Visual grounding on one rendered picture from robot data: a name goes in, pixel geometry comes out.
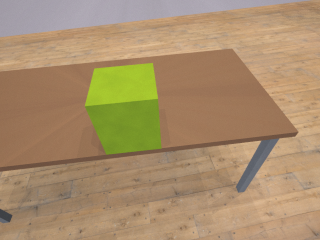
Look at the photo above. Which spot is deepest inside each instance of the carton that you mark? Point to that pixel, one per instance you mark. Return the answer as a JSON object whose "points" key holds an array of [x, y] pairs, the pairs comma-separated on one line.
{"points": [[122, 103]]}

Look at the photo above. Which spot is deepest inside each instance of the table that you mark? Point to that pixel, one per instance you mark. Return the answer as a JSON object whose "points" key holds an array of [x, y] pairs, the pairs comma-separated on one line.
{"points": [[205, 99]]}

